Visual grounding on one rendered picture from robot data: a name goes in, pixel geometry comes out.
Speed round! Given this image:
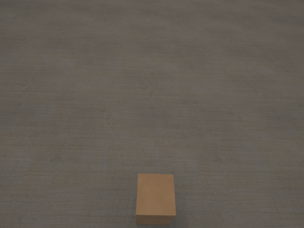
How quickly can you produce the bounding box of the carton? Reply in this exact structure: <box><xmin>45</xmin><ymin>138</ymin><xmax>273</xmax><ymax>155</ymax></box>
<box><xmin>136</xmin><ymin>173</ymin><xmax>176</xmax><ymax>225</ymax></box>

